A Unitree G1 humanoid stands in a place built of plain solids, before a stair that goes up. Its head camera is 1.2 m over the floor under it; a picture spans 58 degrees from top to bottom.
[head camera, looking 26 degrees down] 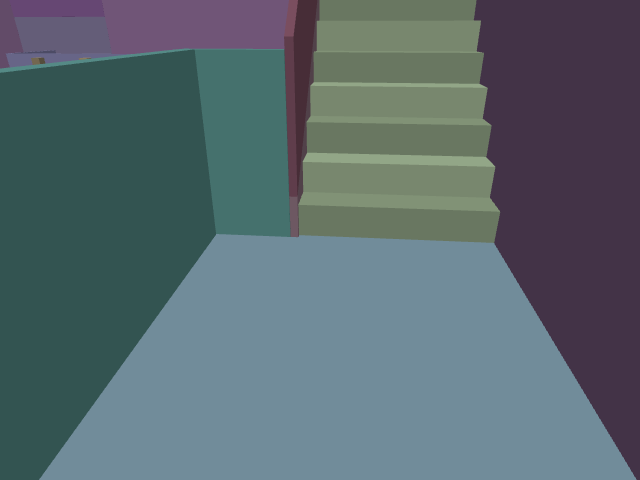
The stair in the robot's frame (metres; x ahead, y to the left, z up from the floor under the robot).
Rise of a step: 0.21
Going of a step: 0.24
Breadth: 1.23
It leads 5 degrees to the right of straight ahead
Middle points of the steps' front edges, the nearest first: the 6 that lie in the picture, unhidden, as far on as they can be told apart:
2.47 -0.47 0.21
2.71 -0.50 0.42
2.95 -0.52 0.63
3.19 -0.54 0.84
3.42 -0.56 1.05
3.66 -0.58 1.26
